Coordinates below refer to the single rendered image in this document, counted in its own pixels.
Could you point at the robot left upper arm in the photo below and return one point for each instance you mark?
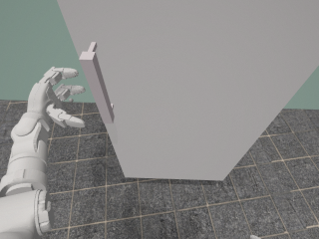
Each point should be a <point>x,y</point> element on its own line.
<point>26,215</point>

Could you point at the left robot hand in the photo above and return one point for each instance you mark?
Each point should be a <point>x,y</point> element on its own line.
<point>42,97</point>

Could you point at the fridge door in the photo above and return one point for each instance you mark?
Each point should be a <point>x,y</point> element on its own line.
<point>194,83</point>

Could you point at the handle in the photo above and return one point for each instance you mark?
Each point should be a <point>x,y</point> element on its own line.
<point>93,74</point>

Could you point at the robot left forearm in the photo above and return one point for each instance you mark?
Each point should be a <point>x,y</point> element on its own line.
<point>26,170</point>

